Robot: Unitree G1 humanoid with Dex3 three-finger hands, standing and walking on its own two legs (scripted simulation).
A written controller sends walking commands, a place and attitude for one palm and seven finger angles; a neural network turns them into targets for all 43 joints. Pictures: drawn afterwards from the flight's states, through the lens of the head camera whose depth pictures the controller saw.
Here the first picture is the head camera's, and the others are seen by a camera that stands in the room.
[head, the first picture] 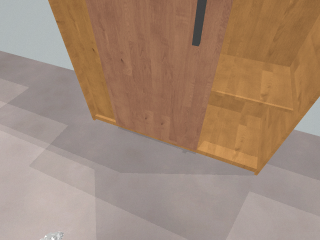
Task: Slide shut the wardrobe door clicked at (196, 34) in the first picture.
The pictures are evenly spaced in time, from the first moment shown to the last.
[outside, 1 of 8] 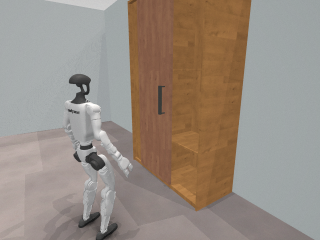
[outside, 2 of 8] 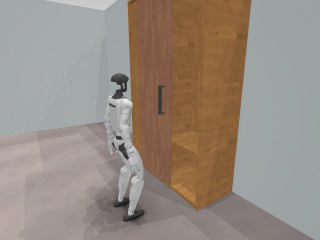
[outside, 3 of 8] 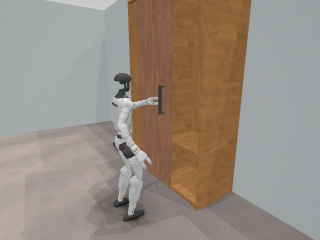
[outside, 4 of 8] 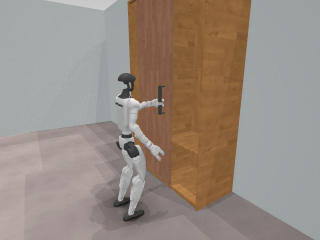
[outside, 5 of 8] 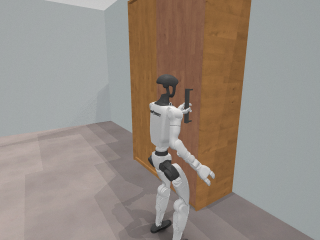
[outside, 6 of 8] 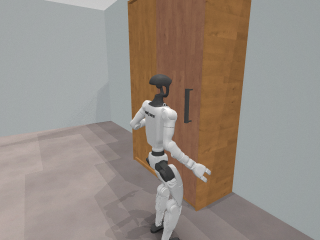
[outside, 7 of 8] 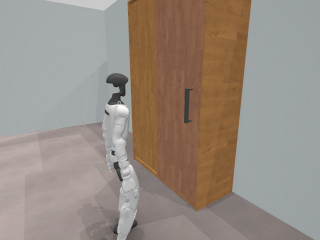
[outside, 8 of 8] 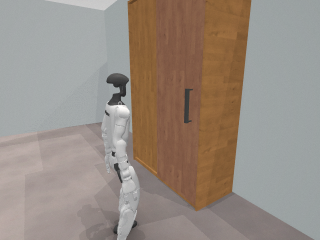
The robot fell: no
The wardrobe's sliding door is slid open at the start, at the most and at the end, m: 0.42 0.42 0.00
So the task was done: yes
